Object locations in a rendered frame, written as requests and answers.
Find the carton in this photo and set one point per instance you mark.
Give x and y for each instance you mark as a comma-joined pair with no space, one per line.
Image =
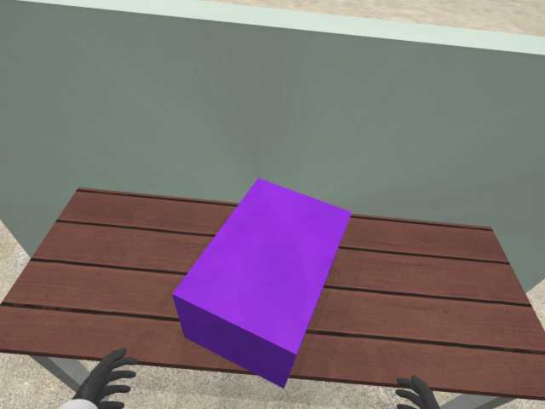
251,294

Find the robot right hand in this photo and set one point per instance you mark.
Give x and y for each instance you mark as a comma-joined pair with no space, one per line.
426,400

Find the robot left hand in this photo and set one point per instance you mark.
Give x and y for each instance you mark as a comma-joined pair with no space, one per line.
94,387

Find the table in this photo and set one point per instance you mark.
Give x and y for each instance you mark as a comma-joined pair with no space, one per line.
403,297

